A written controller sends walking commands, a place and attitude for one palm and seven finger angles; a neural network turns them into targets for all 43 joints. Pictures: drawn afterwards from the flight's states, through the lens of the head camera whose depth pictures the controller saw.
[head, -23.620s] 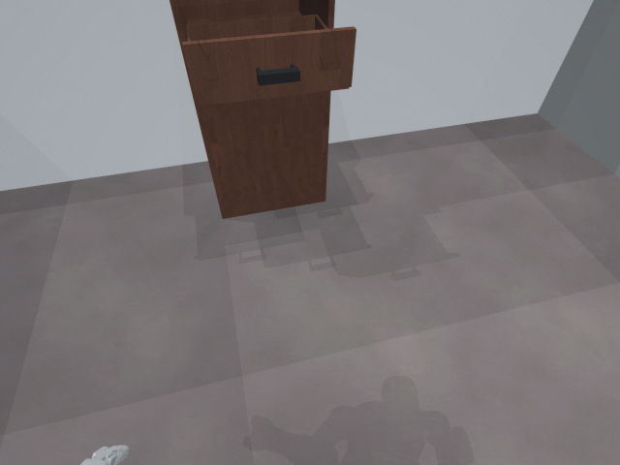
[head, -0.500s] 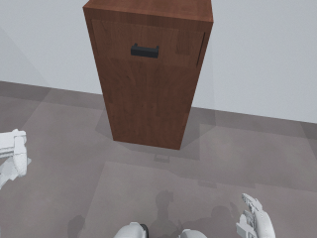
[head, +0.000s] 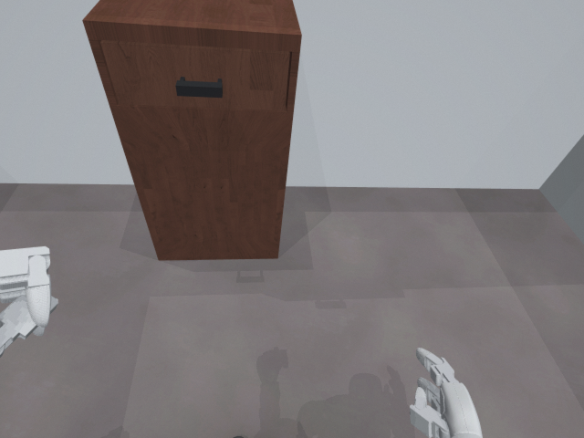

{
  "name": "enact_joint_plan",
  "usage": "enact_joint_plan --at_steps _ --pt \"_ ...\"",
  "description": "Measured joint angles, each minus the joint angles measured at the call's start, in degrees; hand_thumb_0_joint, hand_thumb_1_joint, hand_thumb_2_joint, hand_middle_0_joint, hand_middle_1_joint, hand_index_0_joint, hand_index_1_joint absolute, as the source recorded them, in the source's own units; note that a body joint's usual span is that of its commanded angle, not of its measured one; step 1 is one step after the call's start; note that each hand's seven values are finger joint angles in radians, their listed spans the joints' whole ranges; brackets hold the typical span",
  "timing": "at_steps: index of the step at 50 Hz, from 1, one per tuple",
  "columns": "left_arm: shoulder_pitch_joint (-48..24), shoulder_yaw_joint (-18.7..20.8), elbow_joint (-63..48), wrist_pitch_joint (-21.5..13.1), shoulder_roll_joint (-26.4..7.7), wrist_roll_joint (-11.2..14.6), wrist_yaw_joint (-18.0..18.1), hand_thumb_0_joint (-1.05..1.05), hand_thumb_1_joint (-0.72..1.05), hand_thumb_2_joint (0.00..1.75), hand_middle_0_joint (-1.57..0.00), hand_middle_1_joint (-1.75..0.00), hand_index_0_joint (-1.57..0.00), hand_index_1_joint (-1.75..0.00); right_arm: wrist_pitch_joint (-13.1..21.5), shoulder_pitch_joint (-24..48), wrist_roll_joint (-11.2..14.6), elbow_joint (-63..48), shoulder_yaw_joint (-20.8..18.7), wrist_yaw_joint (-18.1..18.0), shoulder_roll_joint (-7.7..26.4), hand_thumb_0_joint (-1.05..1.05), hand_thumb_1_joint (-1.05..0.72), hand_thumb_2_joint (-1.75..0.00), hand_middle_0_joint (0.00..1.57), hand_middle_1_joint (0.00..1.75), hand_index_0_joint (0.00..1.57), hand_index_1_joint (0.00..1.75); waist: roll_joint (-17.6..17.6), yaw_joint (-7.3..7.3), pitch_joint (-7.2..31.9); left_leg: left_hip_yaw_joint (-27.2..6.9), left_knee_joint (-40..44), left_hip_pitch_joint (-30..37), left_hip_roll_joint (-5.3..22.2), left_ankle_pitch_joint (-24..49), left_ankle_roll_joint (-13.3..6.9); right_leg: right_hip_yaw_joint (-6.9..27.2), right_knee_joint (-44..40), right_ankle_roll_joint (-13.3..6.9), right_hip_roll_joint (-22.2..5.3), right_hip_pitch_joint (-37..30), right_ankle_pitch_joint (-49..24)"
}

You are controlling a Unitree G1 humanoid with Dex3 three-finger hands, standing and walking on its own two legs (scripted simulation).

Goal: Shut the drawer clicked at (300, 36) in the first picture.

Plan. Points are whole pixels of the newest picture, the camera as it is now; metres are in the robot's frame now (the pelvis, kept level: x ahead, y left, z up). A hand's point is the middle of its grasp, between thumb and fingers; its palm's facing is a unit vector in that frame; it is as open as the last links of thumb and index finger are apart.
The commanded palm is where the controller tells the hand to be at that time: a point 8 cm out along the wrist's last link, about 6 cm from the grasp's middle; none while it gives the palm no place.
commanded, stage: stop stepping back and stand still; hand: left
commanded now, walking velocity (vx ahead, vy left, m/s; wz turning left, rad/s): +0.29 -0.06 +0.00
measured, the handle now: (200, 85) +0.91 +0.23 +0.02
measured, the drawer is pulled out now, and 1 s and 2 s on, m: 0.00 0.00 0.00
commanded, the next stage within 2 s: let the arm hang, fingers relaxed in 1.40 s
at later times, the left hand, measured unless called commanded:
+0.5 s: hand out of the picture +0.09 +0.22 +0.18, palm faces +0.35 -0.80 -0.48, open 3.3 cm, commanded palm +0.02 +0.28 +0.18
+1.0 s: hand out of the picture +0.08 +0.24 +0.18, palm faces +0.41 -0.75 -0.52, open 3.3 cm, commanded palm +0.01 +0.29 +0.18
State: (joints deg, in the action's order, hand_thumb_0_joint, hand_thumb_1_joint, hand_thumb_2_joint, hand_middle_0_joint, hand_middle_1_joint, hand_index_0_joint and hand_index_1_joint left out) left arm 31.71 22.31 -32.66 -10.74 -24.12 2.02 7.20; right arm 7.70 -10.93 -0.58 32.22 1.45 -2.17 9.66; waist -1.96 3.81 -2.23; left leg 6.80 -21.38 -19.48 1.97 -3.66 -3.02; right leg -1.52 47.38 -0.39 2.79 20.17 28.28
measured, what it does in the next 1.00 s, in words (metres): walks backwards: right foot, then left foot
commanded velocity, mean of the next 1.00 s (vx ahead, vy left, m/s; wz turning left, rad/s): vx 0.15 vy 0.02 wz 0.00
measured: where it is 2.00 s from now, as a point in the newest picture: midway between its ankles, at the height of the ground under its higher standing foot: outside the picture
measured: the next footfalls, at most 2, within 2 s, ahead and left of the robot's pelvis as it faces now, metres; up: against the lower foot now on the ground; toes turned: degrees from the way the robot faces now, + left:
right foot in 0.10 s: +0.03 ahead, -0.10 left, +0.01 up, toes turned -8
left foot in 0.32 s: -0.04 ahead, +0.15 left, +0.00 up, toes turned +2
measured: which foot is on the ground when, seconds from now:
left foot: down 0.00-0.08, up 0.10-0.30, down 0.32-0.52, up 0.54-0.76, down 0.78-1.00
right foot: up 0.00-0.08, down 0.10-0.30, up 0.32-0.52, down 0.54-1.00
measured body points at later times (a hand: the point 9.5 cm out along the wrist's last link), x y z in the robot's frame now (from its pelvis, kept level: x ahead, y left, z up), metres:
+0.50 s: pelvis -0.11 +0.00 -0.01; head -0.14 +0.01 +0.44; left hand +0.06 +0.26 +0.20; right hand +0.00 -0.22 -0.10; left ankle -0.08 +0.15 -0.74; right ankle -0.07 -0.10 -0.71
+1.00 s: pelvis -0.10 +0.00 -0.01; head -0.10 +0.00 +0.44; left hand +0.05 +0.28 +0.21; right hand +0.08 -0.22 -0.09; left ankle -0.09 +0.13 -0.73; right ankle -0.07 -0.09 -0.74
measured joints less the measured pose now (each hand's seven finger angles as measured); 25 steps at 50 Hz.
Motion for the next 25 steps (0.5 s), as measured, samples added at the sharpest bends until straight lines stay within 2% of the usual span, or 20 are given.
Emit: enact_joint_plan --at_steps 2,4,5,7,8,10,12,14,15,16,18,20,22,25 --pt "5.2 -0.2 -2.7 0.4 -0.6 -0.4 0.0 0.02 0.89 0.9 -1.41 -1.6 -1.4 -1.6 -0.9 -2.0 -0.3 -1.2 -0.6 0.1 0.5 0.01 -0.9 -0.9 0.21 0.3 0.21 0.3 0.4 0.61 1.1 -0.2 0.8 -0.7 0.1 -3.1 0.9 -2.8 -5.2 -0.9 0.4 -2.5 0.5" --pt "9.8 0.6 -6.2 0.6 -2.5 -0.7 0.3 0.02 0.89 0.9 -1.41 -1.6 -1.4 -1.6 -1.9 -3.9 -0.3 -2.1 -1.3 -0.2 1.2 0.01 -0.9 -0.9 0.21 0.3 0.21 0.3 -0.6 0.21 2.2 0.3 -3.6 -4.2 -0.9 -10.7 2.1 -3.2 -13.8 -2.8 0.0 -6.6 2.2" --pt "11.3 1.3 -8.1 0.4 -3.3 -0.8 0.4 0.02 0.89 0.9 -1.41 -1.6 -1.4 -1.6 -2.3 -4.1 -0.1 -1.9 -1.7 -0.4 1.8 0.01 -0.9 -0.9 0.21 0.3 0.21 0.3 -1.3 -1.05 2.4 0.0 -10.3 -7.9 -1.5 -14.9 2.7 -2.0 -17.0 -4.3 -0.6 -6.5 0.0" --pt "11.3 1.7 -10.1 0.1 -3.1 -0.6 -0.1 0.02 0.89 0.9 -1.41 -1.6 -1.4 -1.6 -3.4 -3.3 -0.5 1.2 -2.4 -0.9 3.3 0.01 -0.9 -0.9 0.2 0.3 0.21 0.3 -1.1 -3.53 1.7 -2.7 -28.0 -13.7 -1.8 -15.7 3.5 -2.0 -15.6 -4.8 -1.2 -3.8 -12.6" --pt "10.3 1.9 -9.8 -0.4 -3.1 -0.6 -0.4 0.02 0.89 0.9 -1.41 -1.6 -1.41 -1.6 -3.9 -3.3 -0.6 3.1 -2.7 -1.0 3.6 0.01 -0.9 -0.9 0.2 0.3 0.21 0.3 -1.3 -4.23 2.1 -3.2 -34.6 -15.1 -1.7 -15.3 3.8 -2.2 -14.5 -4.6 -1.6 -2.9 -14.5" --pt "6.8 1.8 -6.8 -1.0 -2.3 -0.9 -0.2 0.01 0.88 0.9 -1.41 -1.6 -1.41 -1.6 -4.6 -4.5 -0.5 6.0 -3.1 -1.5 3.4 0.02 -0.9 -0.9 0.2 0.3 0.21 0.3 -1.8 -4.85 4.5 -3.4 -40.0 -14.6 -0.7 -15.0 3.6 -3.0 -13.6 -3.2 -2.6 -1.9 -11.6" --pt "2.8 1.5 -2.2 -0.8 -0.1 -1.1 0.6 0.01 0.88 0.9 -1.41 -1.6 -1.41 -1.6 -4.4 -5.9 -0.3 7.5 -3.0 -2.5 3.0 0.02 -0.9 -0.9 0.2 0.3 0.21 0.3 -2.3 -5.3 7.3 -2.9 -36.5 -9.9 0.8 -16.9 2.6 -3.8 -13.4 -3.1 -3.7 -0.7 -7.4" --pt "-0.1 1.2 1.4 0.0 2.5 -1.2 1.8 0.01 0.88 0.9 -1.41 -1.6 -1.41 -1.6 -3.2 -6.6 -0.1 7.2 -2.5 -3.3 3.2 0.02 -0.9 -0.9 0.2 0.3 0.21 0.3 -2.1 -5.05 8.8 -2.8 -25.3 -1.9 1.5 -18.4 1.3 -4.3 -12.5 -3.2 -4.6 0.8 -6.2" --pt "-1.2 0.8 2.2 0.3 3.7 -1.2 2.3 0.01 0.89 0.9 -1.41 -1.6 -1.41 -1.6 -2.2 -6.8 0.0 6.2 -2.3 -3.6 3.8 0.02 -0.9 -0.9 0.2 0.3 0.21 0.3 -1.3 -4.5 8.8 -3.4 -18.0 2.7 1.6 -19.1 0.7 -4.6 -10.6 -2.8 -4.6 2.1 -5.7" --pt "-2.4 0.4 2.6 0.5 4.4 -1.3 2.7 0.01 0.89 0.9 -1.41 -1.6 -1.41 -1.6 -1.0 -6.4 -0.1 5.3 -2.2 -3.9 4.2 0.02 -0.9 -0.9 0.2 0.3 0.21 0.3 -0.5 -3.41 8.1 -4.5 -13.6 4.5 1.6 -18.5 1.8 -4.3 -6.6 -2.0 -4.6 4.1 -3.5" --pt "-4.5 -0.4 4.1 0.5 4.4 -2.4 2.8 0.01 0.89 0.9 -1.41 -1.6 -1.41 -1.6 0.5 -5.1 -0.3 5.2 -2.0 -3.6 2.5 0.02 -0.9 -0.9 0.2 0.3 0.21 0.3 -2.0 -1.9 5.5 -4.1 -14.8 4.6 -0.1 -16.1 3.3 -0.5 6.3 -0.7 -4.4 8.0 -1.8" --pt "-3.8 -1.3 4.3 0.1 3.6 -3.1 1.9 0.02 0.89 0.9 -1.41 -1.6 -1.41 -1.6 1.2 -5.3 -0.1 5.2 -1.3 -2.2 0.6 0.02 -0.9 -0.9 0.2 0.3 0.21 0.3 -2.3 -0.48 4.7 -4.4 -13.6 5.4 -0.5 -14.3 3.0 0.2 14.2 -0.2 -3.6 10.1 -3.6" --pt "-1.2 -1.7 2.7 -0.3 2.2 -3.3 1.3 0.02 0.89 0.9 -1.41 -1.6 -1.41 -1.6 1.3 -6.4 -0.1 5.1 -0.5 -1.1 -0.9 0.02 -0.9 -0.9 0.2 0.3 0.21 0.3 -1.4 0.51 4.7 -5.4 -11.7 5.8 0.3 -12.9 2.8 -1.2 11.9 0.0 -3.3 8.9 -4.9" --pt "3.8 -0.8 -0.4 -1.7 -0.5 -3.0 1.2 0.02 0.89 0.9 -1.41 -1.6 -1.41 -1.6 0.0 -8.7 -0.5 4.3 0.3 -0.7 -1.8 0.02 -0.9 -0.9 0.2 0.3 0.21 0.3 0.8 0.64 5.0 -6.4 -12.5 4.2 2.4 -14.8 3.0 -3.5 -0.7 -0.5 -2.6 1.8 -2.7"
